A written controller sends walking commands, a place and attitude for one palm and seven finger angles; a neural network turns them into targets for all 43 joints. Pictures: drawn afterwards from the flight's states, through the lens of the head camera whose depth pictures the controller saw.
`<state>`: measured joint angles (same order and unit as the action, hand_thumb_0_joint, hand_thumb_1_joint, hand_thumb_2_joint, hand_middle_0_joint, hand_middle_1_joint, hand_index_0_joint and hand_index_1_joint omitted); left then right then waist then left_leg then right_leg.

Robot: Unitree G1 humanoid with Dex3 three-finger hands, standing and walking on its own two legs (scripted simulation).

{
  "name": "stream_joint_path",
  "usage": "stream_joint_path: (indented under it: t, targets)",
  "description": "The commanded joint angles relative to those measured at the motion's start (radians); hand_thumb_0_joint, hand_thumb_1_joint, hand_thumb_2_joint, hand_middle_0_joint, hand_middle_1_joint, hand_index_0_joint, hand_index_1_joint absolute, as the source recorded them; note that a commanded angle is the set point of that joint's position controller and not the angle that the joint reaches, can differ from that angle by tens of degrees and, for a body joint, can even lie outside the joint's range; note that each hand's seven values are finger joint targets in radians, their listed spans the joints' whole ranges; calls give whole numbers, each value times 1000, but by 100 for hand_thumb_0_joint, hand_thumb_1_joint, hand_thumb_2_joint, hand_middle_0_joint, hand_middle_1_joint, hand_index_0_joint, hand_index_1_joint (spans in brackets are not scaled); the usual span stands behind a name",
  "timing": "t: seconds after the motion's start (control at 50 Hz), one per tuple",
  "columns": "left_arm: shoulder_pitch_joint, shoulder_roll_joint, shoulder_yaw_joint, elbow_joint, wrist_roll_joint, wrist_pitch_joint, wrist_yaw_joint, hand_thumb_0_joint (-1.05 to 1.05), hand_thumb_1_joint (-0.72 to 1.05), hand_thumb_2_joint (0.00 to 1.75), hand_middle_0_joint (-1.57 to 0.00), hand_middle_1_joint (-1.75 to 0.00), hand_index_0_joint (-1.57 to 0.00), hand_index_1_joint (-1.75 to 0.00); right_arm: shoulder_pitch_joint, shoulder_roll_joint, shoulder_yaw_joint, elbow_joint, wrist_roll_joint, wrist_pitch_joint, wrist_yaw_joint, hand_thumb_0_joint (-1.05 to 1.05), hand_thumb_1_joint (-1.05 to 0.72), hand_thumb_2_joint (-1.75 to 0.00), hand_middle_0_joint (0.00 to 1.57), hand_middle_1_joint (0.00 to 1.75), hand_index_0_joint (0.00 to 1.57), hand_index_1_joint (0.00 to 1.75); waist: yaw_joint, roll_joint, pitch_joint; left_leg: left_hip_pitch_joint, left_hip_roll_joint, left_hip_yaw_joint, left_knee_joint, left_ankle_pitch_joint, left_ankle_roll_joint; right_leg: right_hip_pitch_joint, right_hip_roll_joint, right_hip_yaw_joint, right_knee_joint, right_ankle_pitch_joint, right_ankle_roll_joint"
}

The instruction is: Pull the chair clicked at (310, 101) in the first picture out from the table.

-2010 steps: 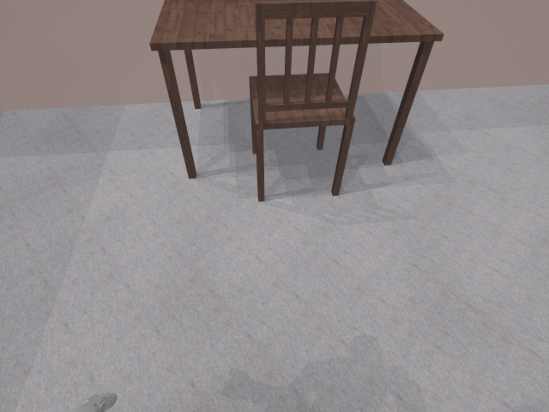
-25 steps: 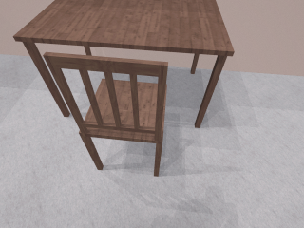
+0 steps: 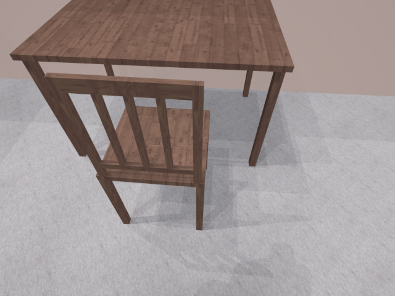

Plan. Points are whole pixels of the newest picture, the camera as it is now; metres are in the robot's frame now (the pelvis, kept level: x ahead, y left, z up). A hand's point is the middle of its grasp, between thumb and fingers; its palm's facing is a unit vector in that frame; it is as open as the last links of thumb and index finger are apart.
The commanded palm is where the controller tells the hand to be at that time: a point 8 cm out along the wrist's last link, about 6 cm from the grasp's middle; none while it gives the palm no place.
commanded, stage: let the arm hang, fingers relaxed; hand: left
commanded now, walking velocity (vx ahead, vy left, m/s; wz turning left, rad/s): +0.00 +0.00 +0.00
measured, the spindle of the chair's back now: (138, 135) +0.56 +0.22 -0.07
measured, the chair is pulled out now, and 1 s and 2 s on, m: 0.23 0.23 0.23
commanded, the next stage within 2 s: look to check the result in 0.04 s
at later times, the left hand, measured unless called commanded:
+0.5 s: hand out of the picture -0.02 +0.14 -0.17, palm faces +0.04 -0.99 -0.17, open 7.4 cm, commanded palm none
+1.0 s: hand out of the picture -0.02 +0.13 -0.17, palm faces +0.04 -0.98 -0.17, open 7.4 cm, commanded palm none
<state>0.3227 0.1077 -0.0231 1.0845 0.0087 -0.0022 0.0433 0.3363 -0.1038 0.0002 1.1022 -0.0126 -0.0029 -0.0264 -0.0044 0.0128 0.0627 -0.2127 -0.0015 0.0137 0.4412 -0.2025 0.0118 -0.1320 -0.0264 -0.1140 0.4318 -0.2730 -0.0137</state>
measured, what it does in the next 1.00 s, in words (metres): stands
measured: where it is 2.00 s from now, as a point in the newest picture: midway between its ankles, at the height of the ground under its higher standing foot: outside the picture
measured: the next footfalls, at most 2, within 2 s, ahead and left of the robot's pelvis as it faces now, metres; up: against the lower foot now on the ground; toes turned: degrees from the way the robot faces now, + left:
right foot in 1.70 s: +0.12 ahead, -0.12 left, +0.00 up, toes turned -1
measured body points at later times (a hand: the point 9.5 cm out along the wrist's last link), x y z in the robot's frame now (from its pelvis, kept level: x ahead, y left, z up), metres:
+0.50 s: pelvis +0.00 -0.01 +0.00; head +0.02 -0.02 +0.45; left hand -0.02 +0.19 -0.16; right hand -0.02 -0.22 -0.17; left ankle +0.02 +0.11 -0.74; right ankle -0.02 -0.11 -0.74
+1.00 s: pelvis +0.00 -0.02 +0.00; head +0.01 -0.03 +0.45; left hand -0.02 +0.18 -0.16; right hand -0.03 -0.22 -0.17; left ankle +0.02 +0.11 -0.74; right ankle -0.02 -0.11 -0.74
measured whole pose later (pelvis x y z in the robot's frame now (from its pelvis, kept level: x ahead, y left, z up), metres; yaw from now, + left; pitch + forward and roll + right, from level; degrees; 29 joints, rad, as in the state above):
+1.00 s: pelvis +0.00 -0.02 +0.00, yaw +0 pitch -2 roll +0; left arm 0.33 0.10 -0.02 1.09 0.01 -0.01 0.04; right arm 0.33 -0.10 0.00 1.12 -0.01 0.00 -0.04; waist 0.00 0.02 0.07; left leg -0.21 0.03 0.00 0.43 -0.19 -0.02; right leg -0.12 0.01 -0.13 0.42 -0.27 -0.05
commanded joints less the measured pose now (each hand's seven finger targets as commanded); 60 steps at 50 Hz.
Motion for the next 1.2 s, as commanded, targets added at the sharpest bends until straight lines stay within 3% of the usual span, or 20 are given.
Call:
stream_joint_path:
  t: [0.0,0.06,0.42,0.48,0.56,0.68,0.76,0.88,0.96,1.02,1.1,1.16,1.18]
  targets:
    - [109,97,24,-15,-4,-11,5,0,90,90,-20,-30,-20,-30,97,-73,-14,-12,-1,-8,-7,0,-90,-90,20,30,20,30,0,-9,56,-2,82,-95,-71,75,45,-82,-96,108,-110,57,-43]
    - [109,93,27,-16,-5,-13,4,0,90,90,-20,-30,-20,-30,99,-74,-14,-8,0,-11,-9,0,-90,-90,20,30,20,30,1,-4,20,12,85,-96,-67,102,44,-62,-95,108,-104,80,-43]
    - [110,89,26,-11,-4,-15,3,0,90,90,-20,-30,-20,-30,92,-74,-14,0,0,-10,-12,0,-90,-90,20,30,20,30,-1,-4,39,17,88,-91,-64,109,39,-74,-92,115,-115,86,-46]
    - [112,86,26,-10,-4,-17,3,0,90,90,-20,-30,-20,-30,89,-70,-14,0,2,-9,-12,0,-90,-90,20,30,20,30,1,-39,40,23,87,-86,-58,116,39,-72,-94,109,-122,99,-47]
    - [108,89,29,-14,-5,-17,3,0,90,90,-20,-30,-20,-30,91,-75,-13,5,0,-13,-14,0,-90,-90,20,30,20,30,1,-5,18,31,91,-90,-60,152,39,-55,-95,110,-107,132,-47]
    - [109,88,28,-14,-5,-16,4,0,90,90,-20,-30,-20,-30,88,-71,-12,5,2,-9,-14,0,-90,-90,20,30,20,30,4,-11,60,13,90,-85,-65,116,38,-72,-91,111,-126,97,-48]
    - [108,94,29,-16,-6,-17,3,0,90,90,-20,-30,-20,-30,93,-76,-12,6,1,-10,-13,0,-90,-90,20,30,20,30,2,-18,28,17,89,-87,-61,117,34,-54,-96,113,-120,100,-50]
    - [109,89,28,-15,-5,-17,3,0,90,90,-20,-30,-20,-30,89,-69,-13,8,2,-7,-13,0,-90,-90,20,30,20,30,2,-17,60,19,89,-82,-61,96,34,-82,-91,115,-135,72,-50]
    - [109,90,29,-16,-5,-18,3,0,90,90,-20,-30,-20,-30,99,-72,-13,10,1,-10,-15,0,-90,-90,20,30,20,30,1,-16,30,19,90,-84,-57,121,33,-56,-95,118,-123,106,-52]
    - [107,93,33,-13,-3,-16,3,0,90,90,-20,-30,-20,-30,116,-70,-14,20,-5,-4,-12,0,-90,-90,20,30,20,30,-3,-2,47,5,75,-69,-45,22,31,-72,-98,119,-141,-12,-57]
    - [109,114,46,-14,4,-6,-1,0,90,90,-20,-30,-20,-30,142,-63,-20,15,-15,9,-6,0,-90,-90,20,30,20,30,-7,-46,123,-68,40,-28,8,-141,31,-134,-114,153,-180,-256,-88]
    - [100,118,56,-26,6,-4,-4,0,90,90,-20,-30,-20,-30,173,-54,-20,13,-20,5,-5,0,-90,-90,20,30,20,30,-13,-69,131,-92,29,-16,44,-162,36,-156,-125,162,-171,-312,-111]
    - [96,110,56,-27,6,-3,-4,0,90,90,-20,-30,-20,-30,177,-52,-21,12,-19,4,-6,0,-90,-90,20,30,20,30,-17,-49,152,-88,33,-19,37,-162,41,-180,-116,154,-161,-312,-113]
